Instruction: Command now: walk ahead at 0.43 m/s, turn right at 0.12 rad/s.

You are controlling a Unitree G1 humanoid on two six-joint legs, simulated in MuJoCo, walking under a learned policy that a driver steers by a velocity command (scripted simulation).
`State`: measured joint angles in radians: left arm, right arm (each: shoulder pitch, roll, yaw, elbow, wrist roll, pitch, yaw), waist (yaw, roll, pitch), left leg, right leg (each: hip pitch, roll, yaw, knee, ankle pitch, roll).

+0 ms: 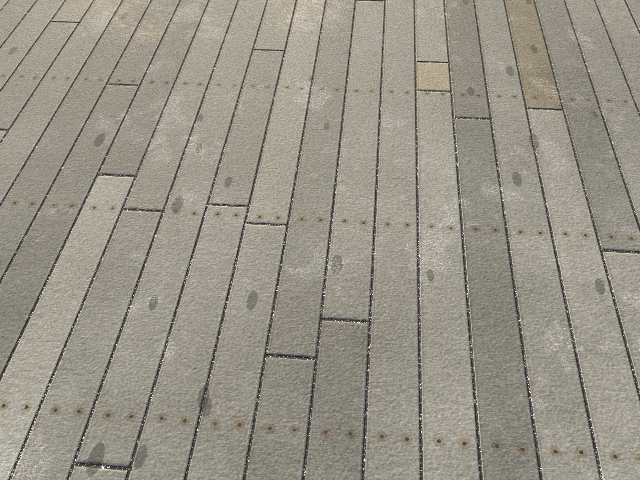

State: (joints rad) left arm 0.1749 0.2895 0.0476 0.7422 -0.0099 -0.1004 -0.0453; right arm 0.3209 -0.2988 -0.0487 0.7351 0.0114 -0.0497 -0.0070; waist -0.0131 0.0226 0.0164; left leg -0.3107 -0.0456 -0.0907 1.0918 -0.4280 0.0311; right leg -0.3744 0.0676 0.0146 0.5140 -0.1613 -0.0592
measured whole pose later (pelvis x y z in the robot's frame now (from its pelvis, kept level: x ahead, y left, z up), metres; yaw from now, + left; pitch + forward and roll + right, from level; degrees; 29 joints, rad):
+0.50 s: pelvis +0.17 +0.01 +0.00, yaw -4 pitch +1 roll +1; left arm 0.24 0.27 0.02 0.86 0.01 0.01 0.01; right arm 0.10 -0.22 -0.02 0.72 -0.01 -0.02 0.00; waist 0.04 -0.03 0.02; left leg -0.37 -0.03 0.01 0.50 -0.15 0.02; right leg -0.20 0.01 0.06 0.55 -0.37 0.02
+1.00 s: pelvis +0.20 +0.01 +0.00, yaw -3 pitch -2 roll +0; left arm 0.24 0.24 0.02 1.00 0.01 0.01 0.03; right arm 0.10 -0.25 -0.05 0.94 0.00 0.01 -0.02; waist 0.01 0.00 0.04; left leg -0.29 -0.02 -0.01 0.52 -0.20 0.01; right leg -0.08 0.01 0.04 0.48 -0.38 0.00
